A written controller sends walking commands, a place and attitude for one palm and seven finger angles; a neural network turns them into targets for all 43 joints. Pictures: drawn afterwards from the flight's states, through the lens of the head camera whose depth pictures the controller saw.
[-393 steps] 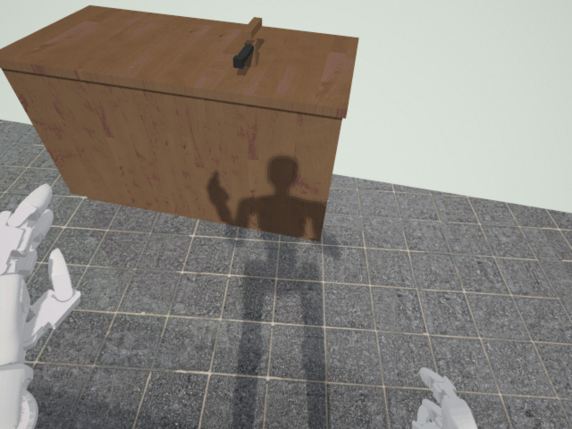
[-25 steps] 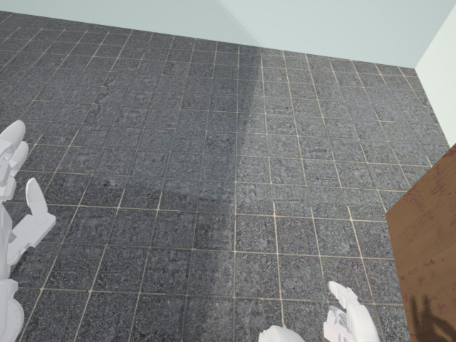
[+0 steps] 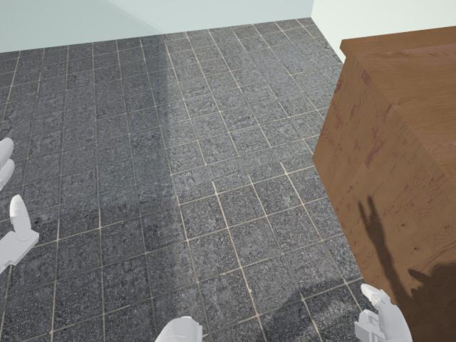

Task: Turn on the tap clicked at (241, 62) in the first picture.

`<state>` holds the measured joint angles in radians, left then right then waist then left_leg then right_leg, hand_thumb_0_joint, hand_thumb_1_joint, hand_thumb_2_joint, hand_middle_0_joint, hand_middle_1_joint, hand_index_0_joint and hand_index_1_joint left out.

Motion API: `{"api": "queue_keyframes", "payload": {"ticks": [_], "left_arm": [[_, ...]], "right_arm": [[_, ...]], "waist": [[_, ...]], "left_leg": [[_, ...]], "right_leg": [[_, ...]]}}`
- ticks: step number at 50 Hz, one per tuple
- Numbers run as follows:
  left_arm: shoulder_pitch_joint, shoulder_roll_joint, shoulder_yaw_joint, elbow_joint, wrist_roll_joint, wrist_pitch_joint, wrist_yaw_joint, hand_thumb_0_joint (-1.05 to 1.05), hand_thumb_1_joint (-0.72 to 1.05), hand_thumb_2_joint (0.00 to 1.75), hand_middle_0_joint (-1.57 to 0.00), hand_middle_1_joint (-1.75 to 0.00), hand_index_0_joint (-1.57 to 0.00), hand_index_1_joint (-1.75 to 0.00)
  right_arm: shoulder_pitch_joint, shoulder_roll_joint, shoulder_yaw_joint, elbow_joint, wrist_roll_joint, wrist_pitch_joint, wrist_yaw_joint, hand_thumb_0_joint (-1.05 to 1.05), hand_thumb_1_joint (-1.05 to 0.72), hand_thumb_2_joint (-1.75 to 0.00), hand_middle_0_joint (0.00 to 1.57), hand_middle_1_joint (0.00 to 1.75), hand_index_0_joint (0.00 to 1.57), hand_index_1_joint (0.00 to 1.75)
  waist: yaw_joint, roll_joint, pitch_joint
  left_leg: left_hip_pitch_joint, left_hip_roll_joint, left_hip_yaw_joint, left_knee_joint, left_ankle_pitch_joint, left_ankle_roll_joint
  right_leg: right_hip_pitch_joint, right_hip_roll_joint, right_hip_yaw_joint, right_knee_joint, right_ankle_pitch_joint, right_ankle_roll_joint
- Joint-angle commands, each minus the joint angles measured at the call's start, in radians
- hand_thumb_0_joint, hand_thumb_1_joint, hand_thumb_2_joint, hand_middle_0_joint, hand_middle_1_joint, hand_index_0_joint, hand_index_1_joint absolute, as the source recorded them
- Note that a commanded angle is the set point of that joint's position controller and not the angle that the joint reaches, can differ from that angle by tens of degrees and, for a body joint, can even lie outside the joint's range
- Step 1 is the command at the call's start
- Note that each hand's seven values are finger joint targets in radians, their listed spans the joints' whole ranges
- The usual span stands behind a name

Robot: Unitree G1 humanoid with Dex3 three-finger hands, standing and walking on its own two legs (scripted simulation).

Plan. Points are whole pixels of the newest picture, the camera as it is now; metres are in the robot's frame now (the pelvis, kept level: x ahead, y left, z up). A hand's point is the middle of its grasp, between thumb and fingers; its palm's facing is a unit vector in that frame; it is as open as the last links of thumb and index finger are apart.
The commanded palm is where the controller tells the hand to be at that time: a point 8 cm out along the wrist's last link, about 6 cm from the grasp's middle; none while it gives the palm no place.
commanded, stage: turn to face it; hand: left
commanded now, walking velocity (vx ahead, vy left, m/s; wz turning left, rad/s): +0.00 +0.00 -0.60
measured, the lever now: out of the picture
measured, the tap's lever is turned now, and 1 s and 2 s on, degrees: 0 0 0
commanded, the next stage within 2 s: none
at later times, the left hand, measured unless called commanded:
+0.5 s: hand (95, 223) +0.24 +0.17 +0.17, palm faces +0.13 -0.89 -0.44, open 7.4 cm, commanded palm +0.19 +0.22 +0.18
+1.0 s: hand (165, 246) +0.21 +0.08 +0.16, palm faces -0.11 -0.89 -0.43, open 7.4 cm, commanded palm +0.19 +0.14 +0.18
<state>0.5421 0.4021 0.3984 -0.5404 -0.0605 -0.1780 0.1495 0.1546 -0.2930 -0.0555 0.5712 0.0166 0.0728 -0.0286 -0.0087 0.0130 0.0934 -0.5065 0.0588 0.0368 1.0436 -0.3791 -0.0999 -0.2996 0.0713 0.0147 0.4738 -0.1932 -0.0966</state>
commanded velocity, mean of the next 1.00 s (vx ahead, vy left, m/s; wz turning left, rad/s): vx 0.00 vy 0.00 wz -0.60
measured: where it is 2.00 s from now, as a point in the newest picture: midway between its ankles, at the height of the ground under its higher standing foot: outside the picture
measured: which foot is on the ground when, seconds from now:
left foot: up 0.00-0.24, down 0.26-0.58, up 0.60-0.90, down 0.92-1.00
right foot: down 0.00-0.26, up 0.28-0.54, down 0.56-0.92, up 0.94-1.00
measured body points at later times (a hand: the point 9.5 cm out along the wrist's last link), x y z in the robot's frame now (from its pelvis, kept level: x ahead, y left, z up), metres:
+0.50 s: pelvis -0.05 +0.01 -0.01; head -0.01 +0.00 +0.44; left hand +0.22 +0.22 +0.19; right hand +0.07 -0.22 -0.10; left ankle -0.05 +0.16 -0.74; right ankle -0.05 -0.11 -0.72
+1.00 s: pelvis -0.11 +0.00 -0.01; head -0.08 -0.01 +0.43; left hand +0.21 +0.13 +0.19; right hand -0.11 -0.30 -0.09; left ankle -0.01 +0.11 -0.74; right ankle -0.10 -0.10 -0.70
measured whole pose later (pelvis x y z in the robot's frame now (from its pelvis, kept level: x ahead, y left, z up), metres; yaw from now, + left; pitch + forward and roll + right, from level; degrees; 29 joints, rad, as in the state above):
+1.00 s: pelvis -0.11 +0.00 -0.01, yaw -36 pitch -1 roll +2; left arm 0.47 0.38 0.40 -0.55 -0.02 -0.17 0.14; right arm 0.20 -0.23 -0.02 0.53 0.01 0.05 -0.03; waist 0.02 -0.05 0.06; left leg -0.27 0.07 0.13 0.58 -0.27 -0.03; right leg -0.52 0.07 0.03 0.92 -0.38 0.01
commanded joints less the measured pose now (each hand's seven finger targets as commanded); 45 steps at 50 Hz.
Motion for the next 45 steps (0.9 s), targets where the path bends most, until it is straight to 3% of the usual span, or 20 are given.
{"api": "queue_keyframes", "payload": {"ticks": [1,7,10,11,12,13,15,19,25,26,27,28,29,30,32,34,39,43,44,45], "left_arm": [[-0.055,0.156,0.103,-0.18,-0.004,-0.051,0.031,0.0,0.9,0.9,-0.2,-0.3,-0.2,-0.3],[-0.097,0.163,0.091,-0.202,0.007,-0.047,0.023,0.0,0.9,0.9,-0.2,-0.3,-0.2,-0.3],[-0.128,0.155,0.082,-0.219,0.015,-0.053,0.01,0.0,0.9,0.9,-0.2,-0.3,-0.2,-0.3],[-0.14,0.16,0.086,-0.22,0.016,-0.057,0.008,0.0,0.9,0.9,-0.2,-0.3,-0.2,-0.3],[-0.156,0.159,0.08,-0.235,0.02,-0.057,0.003,0.0,0.9,0.9,-0.2,-0.3,-0.2,-0.3],[-0.169,0.162,0.091,-0.259,0.022,-0.065,-0.003,0.0,0.9,0.9,-0.2,-0.3,-0.2,-0.3],[-0.165,0.173,0.102,-0.251,0.027,-0.063,-0.006,0.0,0.9,0.9,-0.2,-0.3,-0.2,-0.3],[-0.197,0.09,0.002,-0.23,0.034,-0.05,-0.012,0.0,0.9,0.9,-0.2,-0.3,-0.2,-0.3],[-0.208,0.141,0.054,-0.221,0.033,-0.04,-0.01,0.0,0.9,0.9,-0.2,-0.3,-0.2,-0.3],[-0.191,0.157,0.076,-0.234,0.031,-0.043,-0.009,0.0,0.9,0.9,-0.2,-0.3,-0.2,-0.3],[-0.163,0.172,0.085,-0.236,0.038,-0.043,-0.006,0.0,0.9,0.9,-0.2,-0.3,-0.2,-0.3],[-0.143,0.224,0.134,-0.26,0.038,-0.059,0.006,0.0,0.9,0.9,-0.2,-0.3,-0.2,-0.3],[-0.086,0.251,0.194,-0.241,0.011,-0.063,0.015,0.0,0.9,0.9,-0.2,-0.3,-0.2,-0.3],[-0.037,0.257,0.211,-0.265,-0.007,-0.061,0.016,0.0,0.9,0.9,-0.2,-0.3,-0.2,-0.3],[0.054,0.255,0.265,-0.293,-0.011,-0.07,0.024,0.0,0.9,0.9,-0.2,-0.3,-0.2,-0.3],[0.056,0.206,0.235,-0.303,-0.012,-0.071,0.026,0.0,0.9,0.9,-0.2,-0.3,-0.2,-0.3],[0.051,0.181,0.2,-0.217,-0.006,-0.046,0.03,0.0,0.9,0.9,-0.2,-0.3,-0.2,-0.3],[-0.02,0.148,0.128,-0.211,0.007,-0.037,0.025,0.0,0.9,0.9,-0.2,-0.3,-0.2,-0.3],[-0.05,0.146,0.111,-0.223,0.009,-0.039,0.021,0.0,0.9,0.9,-0.2,-0.3,-0.2,-0.3],[-0.094,0.144,0.099,-0.245,0.013,-0.049,0.015,0.0,0.9,0.9,-0.2,-0.3,-0.2,-0.3]], "right_arm": [[-0.079,-0.04,0.002,-0.179,0.002,-0.049,0.0,0.0,-0.9,-0.9,0.2,0.3,0.2,0.3],[-0.076,-0.035,0.013,-0.199,0.0,-0.033,0.009,0.0,-0.9,-0.9,0.2,0.3,0.2,0.3],[-0.042,-0.024,0.02,-0.198,-0.005,-0.024,0.015,0.0,-0.9,-0.9,0.2,0.3,0.2,0.3],[-0.036,-0.028,0.019,-0.199,-0.007,-0.025,0.013,0.0,-0.9,-0.9,0.2,0.3,0.2,0.3],[-0.041,-0.044,0.009,-0.209,-0.005,-0.026,0.008,0.0,-0.9,-0.9,0.2,0.3,0.2,0.3],[-0.06,-0.053,0.003,-0.222,-0.007,-0.034,0.006,0.0,-0.9,-0.9,0.2,0.3,0.2,0.3],[-0.057,-0.017,0.013,-0.223,-0.015,-0.058,0.001,0.0,-0.9,-0.9,0.2,0.3,0.2,0.3],[-0.01,-0.032,0.012,-0.193,0.0,-0.099,0.027,0.0,-0.9,-0.9,0.2,0.3,0.2,0.3],[0.011,-0.047,0.01,-0.196,-0.001,-0.133,0.032,0.0,-0.9,-0.9,0.2,0.3,0.2,0.3],[0.009,-0.042,0.011,-0.197,0.002,-0.137,0.036,0.0,-0.9,-0.9,0.2,0.3,0.2,0.3],[0.012,-0.035,0.012,-0.2,0.008,-0.134,0.038,0.0,-0.9,-0.9,0.2,0.3,0.2,0.3],[-0.002,-0.005,0.023,-0.214,0.013,-0.133,0.038,0.0,-0.9,-0.9,0.2,0.3,0.2,0.3],[-0.013,-0.002,0.021,-0.223,0.016,-0.13,0.035,0.0,-0.9,-0.9,0.2,0.3,0.2,0.3],[-0.027,0.0,0.012,-0.213,0.017,-0.118,0.029,0.0,-0.9,-0.9,0.2,0.3,0.2,0.3],[-0.07,0.023,0.034,-0.191,0.006,-0.076,0.035,0.0,-0.9,-0.9,0.2,0.3,0.2,0.3],[-0.077,0.023,0.032,-0.174,-0.002,-0.05,0.034,0.0,-0.9,-0.9,0.2,0.3,0.2,0.3],[-0.064,-0.007,0.013,-0.167,-0.001,-0.043,0.013,0.0,-0.9,-0.9,0.2,0.3,0.2,0.3],[-0.032,-0.027,0.016,-0.179,0.002,-0.043,0.007,0.0,-0.9,-0.9,0.2,0.3,0.2,0.3],[-0.02,-0.034,0.013,-0.181,0.002,-0.046,0.003,0.0,-0.9,-0.9,0.2,0.3,0.2,0.3],[-0.015,-0.05,0.007,-0.188,-0.005,-0.052,-0.005,0.0,-0.9,-0.9,0.2,0.3,0.2,0.3]], "waist": [[0.043,-0.115,-0.215],[0.055,-0.093,-0.226],[0.035,-0.07,-0.264],[0.031,-0.038,-0.257],[0.03,0.036,-0.232],[0.04,0.187,-0.217],[0.045,0.302,-0.189],[0.025,0.208,-0.096],[0.014,0.243,-0.131],[0.022,0.218,-0.164],[0.023,0.146,-0.201],[0.032,-0.073,-0.249],[0.045,-0.26,-0.302],[0.047,-0.224,-0.304],[0.04,-0.071,-0.323],[0.016,-0.07,-0.304],[0.036,-0.156,-0.244],[0.024,-0.129,-0.227],[0.016,-0.104,-0.214],[0.011,-0.015,-0.177]], "left_leg": [[0.021,-0.001,-0.025,-0.141,-0.02,0.017],[0.123,-0.015,-0.033,-0.353,-0.072,0.04],[0.321,-0.004,-0.005,-0.587,0.016,0.063],[0.414,0.036,-0.009,-0.661,0.059,0.082],[0.482,0.143,-0.092,-0.716,0.098,0.117],[0.554,0.293,-0.189,-0.723,0.297,0.176],[0.412,0.408,-0.188,-0.724,0.471,0.257],[0.406,0.329,0.055,-0.648,0.661,0.18],[0.37,0.291,0.14,-0.502,0.678,0.109],[0.357,0.279,0.146,-0.403,0.661,0.097],[0.278,0.237,0.163,-0.261,0.564,0.073],[0.089,0.135,0.183,-0.03,0.233,0.034],[-0.08,0.035,0.077,0.156,-0.243,0.008],[-0.074,0.068,-0.053,0.209,-0.257,0.008],[-0.093,0.08,-0.072,0.186,-0.179,0.006],[-0.02,0.062,-0.029,0.088,-0.105,0.005],[0.132,0.011,0.023,-0.2,-0.078,0.021],[0.3,-0.005,0.025,-0.466,-0.012,0.047],[0.388,0.012,0.023,-0.565,0.015,0.063],[0.423,0.096,-0.057,-0.676,-0.046,0.109]], "right_leg": [[0.154,-0.288,0.356,-0.16,0.236,-0.072],[0.113,-0.284,0.442,-0.169,0.136,-0.077],[0.027,-0.232,0.422,-0.136,0.092,-0.014],[-0.043,-0.186,0.388,-0.091,0.058,0.021],[-0.147,-0.116,0.331,0.002,-0.014,0.052],[-0.273,-0.026,0.207,0.165,-0.16,0.099],[-0.291,-0.045,0.033,0.586,-0.306,0.135],[-0.24,-0.095,-0.066,0.44,-0.244,0.15],[0.033,-0.038,-0.19,0.121,-0.102,0.143],[0.111,-0.046,-0.182,0.033,-0.025,0.132],[0.214,-0.112,-0.112,-0.023,0.153,0.094],[0.387,-0.266,0.113,0.0,0.625,0.005],[0.424,-0.395,0.369,-0.001,0.914,-0.094],[0.351,-0.424,0.381,-0.024,0.768,-0.086],[0.333,-0.386,0.319,-0.002,0.545,-0.102],[0.218,-0.337,0.248,-0.055,0.386,-0.083],[0.035,-0.289,0.291,-0.133,0.061,-0.076],[-0.064,-0.252,0.324,-0.133,-0.099,-0.03],[-0.136,-0.224,0.318,-0.106,-0.159,0.002],[-0.22,-0.161,0.291,-0.011,-0.222,0.039]]}}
